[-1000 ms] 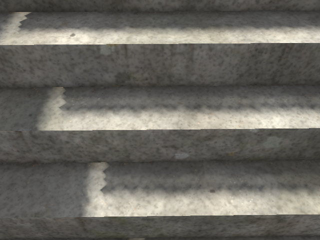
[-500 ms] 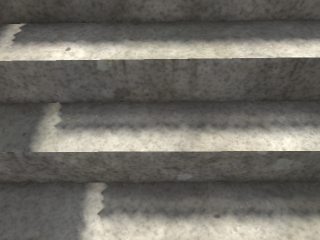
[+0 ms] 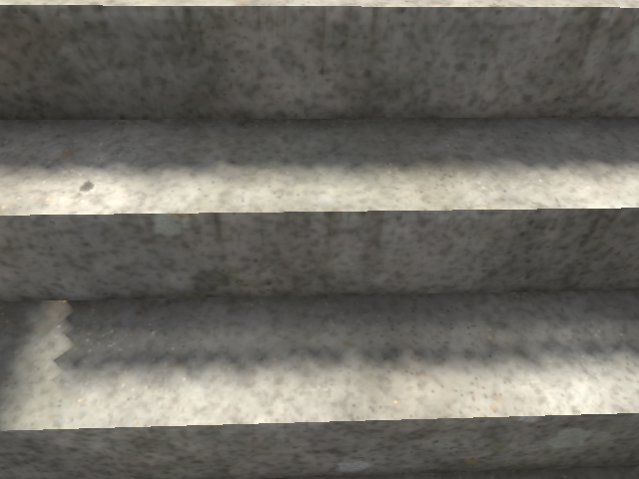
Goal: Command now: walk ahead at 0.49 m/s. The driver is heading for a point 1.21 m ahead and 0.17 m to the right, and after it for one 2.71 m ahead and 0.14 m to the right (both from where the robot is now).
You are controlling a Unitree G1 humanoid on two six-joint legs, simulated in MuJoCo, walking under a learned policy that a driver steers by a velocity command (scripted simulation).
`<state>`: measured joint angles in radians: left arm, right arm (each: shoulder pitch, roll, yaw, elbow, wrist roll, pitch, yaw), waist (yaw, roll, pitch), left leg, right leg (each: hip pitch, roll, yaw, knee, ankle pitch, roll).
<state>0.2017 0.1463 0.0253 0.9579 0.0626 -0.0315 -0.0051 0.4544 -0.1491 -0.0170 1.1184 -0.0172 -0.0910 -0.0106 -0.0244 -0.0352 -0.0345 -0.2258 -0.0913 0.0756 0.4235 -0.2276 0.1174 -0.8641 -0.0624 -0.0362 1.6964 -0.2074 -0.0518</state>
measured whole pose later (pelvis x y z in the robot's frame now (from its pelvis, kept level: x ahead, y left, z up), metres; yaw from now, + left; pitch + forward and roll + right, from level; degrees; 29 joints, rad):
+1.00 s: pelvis +0.49 -0.07 +0.34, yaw +0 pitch +2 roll +2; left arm 0.29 0.14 0.04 0.82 0.05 -0.10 -0.01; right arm 0.26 -0.19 -0.04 1.03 -0.03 -0.02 -0.04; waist 0.03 0.01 -0.09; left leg -0.59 -0.05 0.17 1.01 -0.47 0.12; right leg -0.76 0.05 0.10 1.98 0.04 -0.17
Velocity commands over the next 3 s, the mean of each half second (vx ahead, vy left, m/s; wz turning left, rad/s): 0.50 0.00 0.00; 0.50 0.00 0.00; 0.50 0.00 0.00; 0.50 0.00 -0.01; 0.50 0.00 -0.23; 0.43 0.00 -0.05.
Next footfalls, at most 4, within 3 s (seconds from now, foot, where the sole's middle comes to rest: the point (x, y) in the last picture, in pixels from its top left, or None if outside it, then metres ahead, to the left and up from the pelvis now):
0.34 right None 0.35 -0.18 -0.57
0.84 left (329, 355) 0.58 -0.01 -0.36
1.34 right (449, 158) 0.83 -0.21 -0.16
1.84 left None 1.08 -0.03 0.04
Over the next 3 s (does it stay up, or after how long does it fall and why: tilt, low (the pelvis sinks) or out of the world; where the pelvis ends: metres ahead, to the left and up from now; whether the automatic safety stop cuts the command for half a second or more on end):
stays up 1.54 -0.18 0.80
